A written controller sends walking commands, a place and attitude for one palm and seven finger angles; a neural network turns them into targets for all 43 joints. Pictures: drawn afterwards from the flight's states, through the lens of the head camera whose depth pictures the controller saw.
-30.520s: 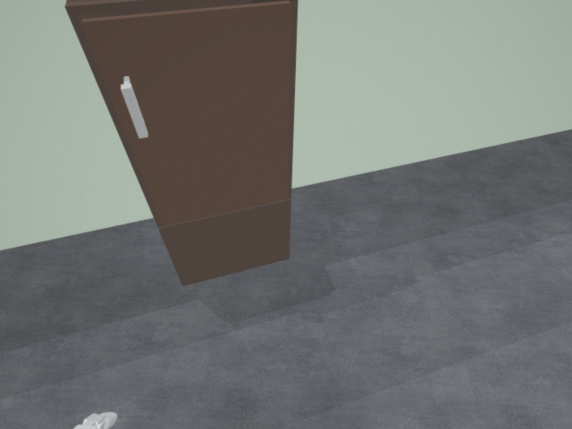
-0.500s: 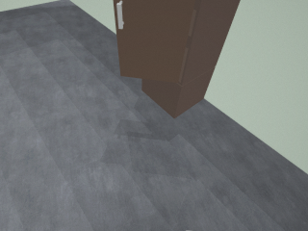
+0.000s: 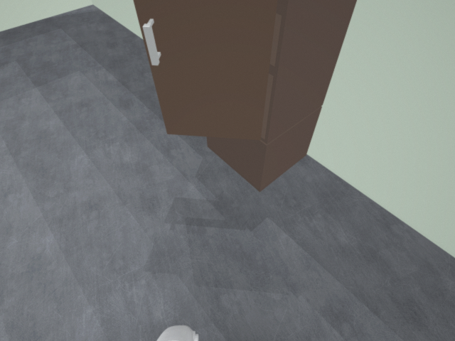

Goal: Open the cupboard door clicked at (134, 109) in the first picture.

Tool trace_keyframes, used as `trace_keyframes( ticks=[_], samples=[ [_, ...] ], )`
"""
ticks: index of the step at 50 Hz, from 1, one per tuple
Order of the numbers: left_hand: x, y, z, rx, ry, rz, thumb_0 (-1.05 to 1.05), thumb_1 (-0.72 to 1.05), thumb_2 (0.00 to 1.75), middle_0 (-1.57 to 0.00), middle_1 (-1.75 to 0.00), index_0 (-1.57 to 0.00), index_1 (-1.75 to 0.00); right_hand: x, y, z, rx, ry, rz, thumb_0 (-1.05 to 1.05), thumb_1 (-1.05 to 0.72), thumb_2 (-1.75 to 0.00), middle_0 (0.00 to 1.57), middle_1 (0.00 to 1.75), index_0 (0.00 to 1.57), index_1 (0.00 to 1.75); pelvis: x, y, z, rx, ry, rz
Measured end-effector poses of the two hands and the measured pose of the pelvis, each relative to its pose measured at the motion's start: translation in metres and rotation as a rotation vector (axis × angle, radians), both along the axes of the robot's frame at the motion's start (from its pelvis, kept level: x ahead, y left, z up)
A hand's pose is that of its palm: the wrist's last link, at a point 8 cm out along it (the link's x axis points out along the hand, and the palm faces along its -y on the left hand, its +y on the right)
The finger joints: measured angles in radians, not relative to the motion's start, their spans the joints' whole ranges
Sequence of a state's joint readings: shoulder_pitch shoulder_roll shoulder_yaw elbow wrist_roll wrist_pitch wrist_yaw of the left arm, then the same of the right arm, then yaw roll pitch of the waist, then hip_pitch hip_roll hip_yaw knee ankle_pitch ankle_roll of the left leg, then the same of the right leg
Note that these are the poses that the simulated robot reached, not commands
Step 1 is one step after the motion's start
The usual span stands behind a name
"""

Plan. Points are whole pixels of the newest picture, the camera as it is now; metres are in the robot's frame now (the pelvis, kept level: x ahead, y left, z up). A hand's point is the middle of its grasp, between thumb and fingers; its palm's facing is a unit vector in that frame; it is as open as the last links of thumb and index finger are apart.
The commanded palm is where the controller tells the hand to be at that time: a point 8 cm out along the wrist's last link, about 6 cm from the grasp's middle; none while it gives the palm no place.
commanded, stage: take the last steps up to it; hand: left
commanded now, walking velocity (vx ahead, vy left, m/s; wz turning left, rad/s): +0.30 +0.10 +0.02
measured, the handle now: (153, 42) +0.91 +0.27 +0.05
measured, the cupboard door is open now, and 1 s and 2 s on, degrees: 43 43 43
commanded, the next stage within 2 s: come to a stop and stand still in 0.64 s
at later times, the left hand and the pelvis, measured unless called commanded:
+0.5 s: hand (110, 311) +0.20 +0.27 -0.18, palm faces +0.05 -0.99 -0.16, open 7.4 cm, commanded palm none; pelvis +0.19 +0.09 +0.00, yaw -2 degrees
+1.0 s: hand (141, 220) +0.41 +0.25 -0.18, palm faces -0.01 -0.98 -0.21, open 7.2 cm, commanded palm none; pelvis +0.32 +0.08 +0.00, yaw -2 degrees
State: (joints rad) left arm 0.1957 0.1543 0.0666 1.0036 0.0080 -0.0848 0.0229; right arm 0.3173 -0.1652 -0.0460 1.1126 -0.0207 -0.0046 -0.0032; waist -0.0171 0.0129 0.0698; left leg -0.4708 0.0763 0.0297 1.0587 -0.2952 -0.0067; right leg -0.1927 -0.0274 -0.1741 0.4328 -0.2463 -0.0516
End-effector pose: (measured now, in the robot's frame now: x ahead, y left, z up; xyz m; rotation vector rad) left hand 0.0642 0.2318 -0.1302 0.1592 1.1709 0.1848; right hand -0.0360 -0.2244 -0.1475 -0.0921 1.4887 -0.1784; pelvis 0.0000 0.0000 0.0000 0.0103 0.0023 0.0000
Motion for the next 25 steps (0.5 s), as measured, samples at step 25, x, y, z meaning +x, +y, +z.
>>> trace_keyframes(
  ticks=[25],
  samples=[
    [0.129,0.086,-0.021,-0.071,0.201,0.032,0.01,0.92,0.90,-0.19,-0.30,-0.20,-0.30,0.284,0.083,0.016,-0.082,-0.288,0.081,-0.02,-0.95,-0.90,0.20,0.30,0.20,0.30,0.191,0.093,-0.002,0.002,0.004,-0.028]
  ],
)
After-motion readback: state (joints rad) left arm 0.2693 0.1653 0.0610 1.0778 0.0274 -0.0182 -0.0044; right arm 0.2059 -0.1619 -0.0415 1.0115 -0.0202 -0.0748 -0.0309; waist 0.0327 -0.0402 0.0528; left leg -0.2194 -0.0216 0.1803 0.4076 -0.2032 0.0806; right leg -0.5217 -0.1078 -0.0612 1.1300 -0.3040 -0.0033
